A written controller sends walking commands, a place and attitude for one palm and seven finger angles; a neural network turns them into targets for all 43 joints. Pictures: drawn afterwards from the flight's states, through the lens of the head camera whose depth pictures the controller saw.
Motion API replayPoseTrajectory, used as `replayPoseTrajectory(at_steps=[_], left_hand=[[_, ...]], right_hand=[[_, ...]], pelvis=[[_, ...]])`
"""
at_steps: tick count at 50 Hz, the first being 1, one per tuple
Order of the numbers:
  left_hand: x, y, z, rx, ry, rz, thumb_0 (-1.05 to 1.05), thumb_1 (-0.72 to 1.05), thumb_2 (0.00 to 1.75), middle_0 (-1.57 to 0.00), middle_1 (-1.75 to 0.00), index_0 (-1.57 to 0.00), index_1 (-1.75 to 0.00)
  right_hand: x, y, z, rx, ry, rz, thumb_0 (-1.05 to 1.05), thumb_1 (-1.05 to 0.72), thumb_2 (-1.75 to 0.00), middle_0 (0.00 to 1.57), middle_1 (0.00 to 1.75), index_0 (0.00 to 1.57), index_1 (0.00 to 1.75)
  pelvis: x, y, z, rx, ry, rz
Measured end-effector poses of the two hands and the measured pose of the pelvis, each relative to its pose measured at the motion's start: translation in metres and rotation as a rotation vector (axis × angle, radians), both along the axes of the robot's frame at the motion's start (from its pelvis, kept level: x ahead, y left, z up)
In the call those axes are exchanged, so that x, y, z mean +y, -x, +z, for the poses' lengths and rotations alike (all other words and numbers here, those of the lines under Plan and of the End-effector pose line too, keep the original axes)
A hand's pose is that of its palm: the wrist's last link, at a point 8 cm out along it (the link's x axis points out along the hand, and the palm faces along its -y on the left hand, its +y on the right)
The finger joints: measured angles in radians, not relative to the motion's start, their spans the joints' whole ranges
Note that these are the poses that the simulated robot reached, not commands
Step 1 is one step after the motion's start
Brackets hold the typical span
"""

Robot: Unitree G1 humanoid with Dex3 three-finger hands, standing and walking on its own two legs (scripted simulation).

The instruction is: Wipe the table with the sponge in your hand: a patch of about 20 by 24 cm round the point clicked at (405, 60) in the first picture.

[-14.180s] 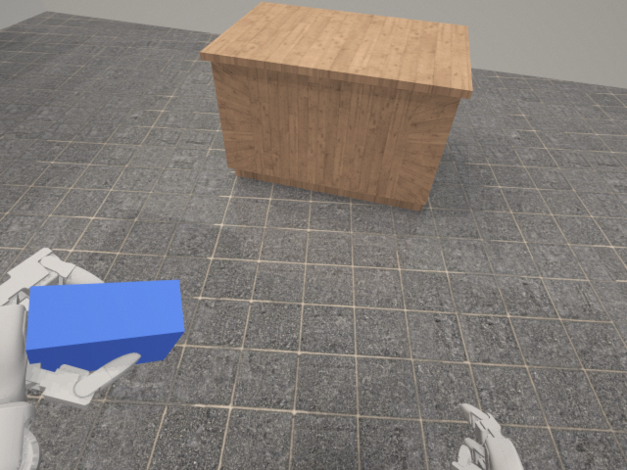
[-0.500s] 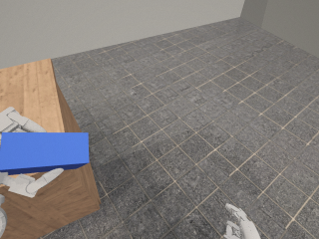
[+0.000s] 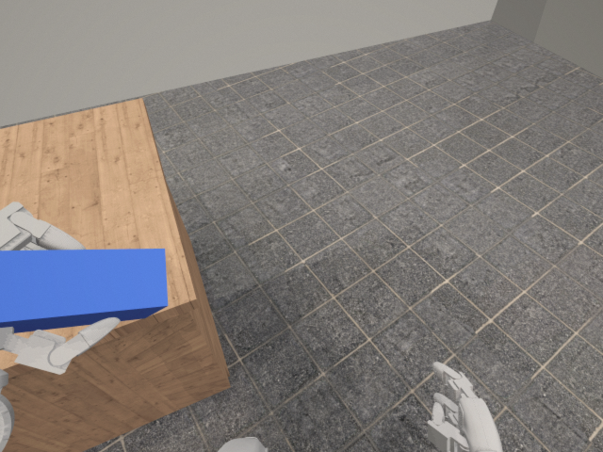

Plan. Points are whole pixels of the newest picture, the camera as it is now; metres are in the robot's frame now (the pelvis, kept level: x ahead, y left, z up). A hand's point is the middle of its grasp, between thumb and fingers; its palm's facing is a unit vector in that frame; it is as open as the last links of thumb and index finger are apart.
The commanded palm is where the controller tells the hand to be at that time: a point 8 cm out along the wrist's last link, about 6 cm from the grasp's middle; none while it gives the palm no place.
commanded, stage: shuffle to correct the standing spot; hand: left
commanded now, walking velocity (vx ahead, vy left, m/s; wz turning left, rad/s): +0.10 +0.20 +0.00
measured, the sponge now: (110, 289) +0.23 +0.20 +0.17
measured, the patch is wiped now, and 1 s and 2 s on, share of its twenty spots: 0.00 0.00 0.00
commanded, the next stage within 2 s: come to a stop and stand still in 1.50 s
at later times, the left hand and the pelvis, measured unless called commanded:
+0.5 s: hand out of the picture +0.23 +0.34 +0.19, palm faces +0.36 -0.80 -0.48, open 9.8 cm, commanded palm +0.18 +0.38 +0.20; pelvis +0.02 +0.10 +0.01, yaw +0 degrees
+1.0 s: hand out of the picture +0.23 +0.46 +0.20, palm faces +0.42 -0.80 -0.43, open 9.8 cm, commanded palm +0.18 +0.50 +0.20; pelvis +0.02 +0.22 +0.01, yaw +0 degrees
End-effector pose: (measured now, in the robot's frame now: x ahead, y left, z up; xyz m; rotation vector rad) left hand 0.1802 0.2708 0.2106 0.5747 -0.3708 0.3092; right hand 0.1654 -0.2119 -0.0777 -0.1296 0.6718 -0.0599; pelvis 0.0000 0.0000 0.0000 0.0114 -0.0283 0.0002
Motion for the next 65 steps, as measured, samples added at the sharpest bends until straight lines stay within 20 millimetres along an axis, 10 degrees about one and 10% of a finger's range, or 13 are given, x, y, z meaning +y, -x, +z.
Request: replayPoseTrajectory(at_steps=[12, 21, 37, 45, 65], left_hand=[[0.081, -0.010, -0.008, -0.024, 0.033, 0.048, 0.01, -0.47, 1.01, -0.80, -1.33, -0.77, -1.36], [0.081, -0.014, 0.001, 0.024, 0.002, -0.022, 0.00, -0.47, 1.02, -0.80, -1.33, -0.77, -1.35], [0.187, -0.023, -0.011, -0.009, 0.045, 0.022, 0.00, -0.47, 1.02, -0.80, -1.33, -0.77, -1.35], [0.198, -0.012, 0.007, -0.018, -0.001, 0.010, 0.00, -0.47, 1.02, -0.80, -1.33, -0.77, -1.35], [0.294, -0.033, 0.002, -0.018, 0.056, -0.004, 0.00, -0.47, 1.02, -0.80, -1.33, -0.77, -1.35]], right_hand=[[0.052, 0.002, -0.003, 0.073, 0.067, -0.030, 0.02, -0.91, -0.89, 0.20, 0.30, 0.20, 0.30], [0.078, 0.003, -0.006, 0.057, 0.021, -0.017, 0.01, -0.91, -0.89, 0.20, 0.30, 0.20, 0.30], [0.143, -0.007, 0.010, 0.059, 0.128, -0.080, 0.02, -0.91, -0.90, 0.19, 0.30, 0.20, 0.30], [0.204, -0.015, 0.002, 0.007, 0.004, -0.001, 0.01, -0.91, -0.89, 0.20, 0.30, 0.20, 0.30], [0.266, -0.015, 0.026, 0.038, 0.109, -0.090, 0.02, -0.91, -0.89, 0.20, 0.30, 0.20, 0.30]], pelvis=[[0.065, -0.008, -0.001, 0.002, -0.017, -0.009], [0.088, -0.013, 0.003, 0.013, 0.003, -0.002], [0.176, -0.019, 0.002, 0.003, -0.011, -0.002], [0.196, -0.020, 0.003, 0.016, 0.006, -0.002], [0.281, -0.032, 0.016, 0.025, 0.017, 0.001]])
